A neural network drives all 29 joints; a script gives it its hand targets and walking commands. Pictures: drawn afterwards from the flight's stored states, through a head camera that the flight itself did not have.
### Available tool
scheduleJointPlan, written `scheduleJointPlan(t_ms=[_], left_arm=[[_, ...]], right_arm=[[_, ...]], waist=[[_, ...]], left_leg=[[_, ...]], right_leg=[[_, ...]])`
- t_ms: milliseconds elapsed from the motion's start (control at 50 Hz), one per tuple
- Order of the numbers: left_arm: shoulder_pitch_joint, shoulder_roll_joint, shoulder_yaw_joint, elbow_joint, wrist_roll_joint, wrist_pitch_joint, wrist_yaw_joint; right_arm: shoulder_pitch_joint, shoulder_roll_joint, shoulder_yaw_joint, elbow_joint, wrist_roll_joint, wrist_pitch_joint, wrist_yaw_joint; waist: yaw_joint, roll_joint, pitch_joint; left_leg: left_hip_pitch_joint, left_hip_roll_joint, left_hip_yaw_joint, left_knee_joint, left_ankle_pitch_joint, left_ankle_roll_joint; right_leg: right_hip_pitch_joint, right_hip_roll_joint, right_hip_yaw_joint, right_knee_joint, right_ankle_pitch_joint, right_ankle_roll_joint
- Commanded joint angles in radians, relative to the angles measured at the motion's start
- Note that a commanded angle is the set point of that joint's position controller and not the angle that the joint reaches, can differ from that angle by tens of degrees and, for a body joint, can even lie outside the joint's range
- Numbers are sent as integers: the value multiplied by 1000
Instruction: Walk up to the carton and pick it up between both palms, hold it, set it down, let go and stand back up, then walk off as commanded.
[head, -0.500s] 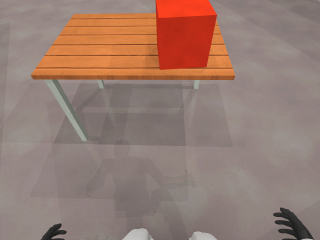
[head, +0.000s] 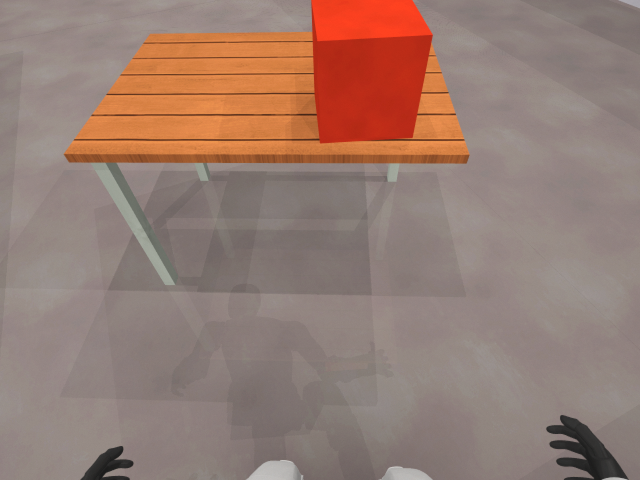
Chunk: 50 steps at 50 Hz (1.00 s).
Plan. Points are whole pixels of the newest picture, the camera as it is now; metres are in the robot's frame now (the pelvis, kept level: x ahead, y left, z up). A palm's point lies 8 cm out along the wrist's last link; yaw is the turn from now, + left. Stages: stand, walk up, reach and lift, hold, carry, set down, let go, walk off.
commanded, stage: stand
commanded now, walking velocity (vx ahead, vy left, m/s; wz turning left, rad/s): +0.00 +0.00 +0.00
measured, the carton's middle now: (363, 70) +0.98 -0.03 +0.01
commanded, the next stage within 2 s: none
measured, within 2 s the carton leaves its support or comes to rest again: neither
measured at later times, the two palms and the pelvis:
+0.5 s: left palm out of the picture +0.09 +0.33 -0.10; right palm out of the picture +0.15 -0.31 -0.08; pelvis +0.00 +0.00 +0.00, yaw +0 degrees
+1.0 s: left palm out of the picture +0.09 +0.33 -0.10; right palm out of the picture +0.15 -0.31 -0.08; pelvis +0.00 +0.00 +0.00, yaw +0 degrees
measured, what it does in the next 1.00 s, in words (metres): stands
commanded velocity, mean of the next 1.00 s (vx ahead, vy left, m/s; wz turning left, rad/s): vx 0.00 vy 0.00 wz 0.00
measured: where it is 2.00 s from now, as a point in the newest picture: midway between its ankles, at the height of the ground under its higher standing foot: outside the picture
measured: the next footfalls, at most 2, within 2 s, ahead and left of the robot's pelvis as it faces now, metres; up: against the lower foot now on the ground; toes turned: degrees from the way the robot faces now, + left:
none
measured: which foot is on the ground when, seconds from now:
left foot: down 0.00-1.00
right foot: down 0.00-1.00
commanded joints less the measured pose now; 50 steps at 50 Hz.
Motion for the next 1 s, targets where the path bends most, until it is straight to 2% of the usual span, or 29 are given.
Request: scheduleJointPlan(t_ms=[0,60,100,180,200,220,280,400,480,500,620,720,740,760,820,860,980], left_arm=[[-42,200,38,-36,1,-14,1],[-36,200,39,-37,1,-11,1],[-40,204,39,-38,4,-13,2],[-43,199,38,-38,3,-14,0],[-45,200,39,-40,2,-15,-1],[-33,198,39,-32,5,-13,0],[-45,201,36,-37,2,-12,2],[-36,202,38,-36,2,-13,2],[-40,207,41,-34,5,-13,1],[-42,200,39,-36,3,-13,0],[-38,205,40,-34,4,-11,1],[-46,202,39,-38,3,-13,2],[-54,205,38,-40,4,-13,4],[-51,196,37,-40,0,-14,3],[-39,190,36,-36,0,-11,0],[-48,204,38,-39,4,-11,0],[-50,208,40,-38,7,-12,0]], right_arm=[[-46,-151,-39,31,-46,-31,3],[-50,-155,-39,25,-48,-30,2],[-46,-154,-40,32,-47,-31,3],[-50,-150,-42,31,-46,-30,2],[-45,-147,-38,29,-45,-31,3],[-49,-155,-42,30,-48,-31,4],[-39,-150,-40,33,-46,-31,4],[-41,-155,-40,32,-47,-30,2],[-38,-156,-42,29,-46,-33,3],[-40,-154,-39,29,-47,-32,3],[-38,-154,-43,33,-46,-30,2],[-43,-149,-41,28,-47,-29,5],[-36,-148,-40,27,-45,-29,4],[-38,-150,-38,29,-48,-32,4],[-48,-150,-41,30,-48,-32,4],[-41,-155,-42,31,-47,-29,2],[-40,-145,-40,32,-45,-29,6]], waist=[[-50,24,-214],[-45,9,-206],[-51,27,-210],[-53,21,-207],[-49,7,-210],[-45,22,-204],[-52,4,-211],[-49,28,-215],[-50,1,-214],[-46,18,-200],[-50,14,-208],[-52,20,-210],[-55,3,-213],[-53,16,-221],[-44,23,-213],[-50,5,-202],[-56,15,-206]], left_leg=[[126,109,-102,-245,51,81],[112,111,-105,-250,46,82],[128,109,-103,-249,57,75],[129,106,-96,-239,53,79],[123,108,-105,-249,40,80],[124,104,-97,-245,44,80],[129,107,-100,-241,50,77],[131,112,-107,-245,68,77],[127,106,-98,-241,56,76],[121,104,-103,-248,52,77],[127,107,-102,-241,38,79],[131,107,-97,-240,55,79],[129,107,-96,-235,78,77],[138,108,-98,-238,78,79],[117,115,-110,-247,53,79],[116,107,-97,-237,40,76],[128,104,-90,-240,38,77]], right_leg=[[67,-119,147,-300,9,-57],[72,-120,143,-300,7,-58],[63,-118,142,-299,16,-54],[60,-119,148,-306,6,-55],[66,-117,140,-298,0,-52],[62,-123,154,-306,-2,-57],[62,-123,151,-304,8,-57],[68,-120,144,-297,15,-57],[65,-123,150,-300,7,-58],[59,-119,146,-300,14,-56],[56,-122,152,-309,-8,-56],[61,-122,150,-305,18,-55],[68,-128,155,-307,29,-58],[66,-123,145,-301,43,-54],[72,-118,135,-297,19,-51],[57,-125,154,-317,-7,-56],[50,-124,153,-321,-35,-55]])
